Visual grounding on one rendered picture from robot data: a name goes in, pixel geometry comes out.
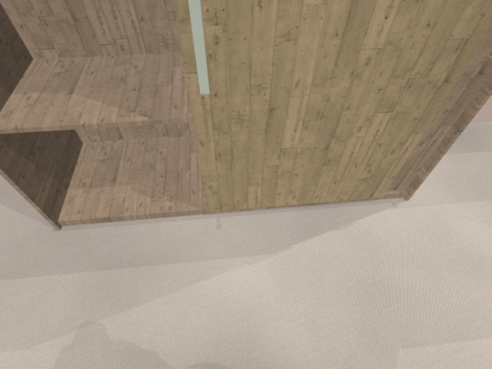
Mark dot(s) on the wardrobe door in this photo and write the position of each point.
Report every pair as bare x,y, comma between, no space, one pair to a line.
476,73
320,100

